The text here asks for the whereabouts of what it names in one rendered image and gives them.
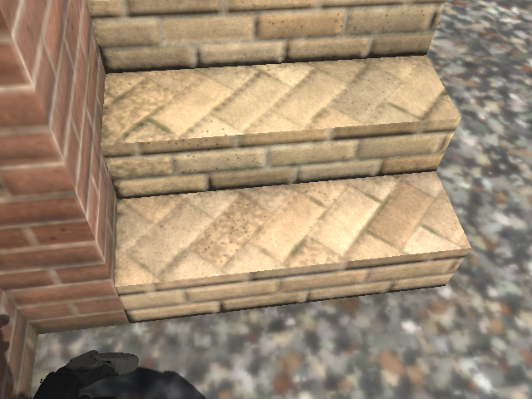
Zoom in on stairs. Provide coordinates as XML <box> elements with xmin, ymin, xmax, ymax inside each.
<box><xmin>87</xmin><ymin>0</ymin><xmax>471</xmax><ymax>323</ymax></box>

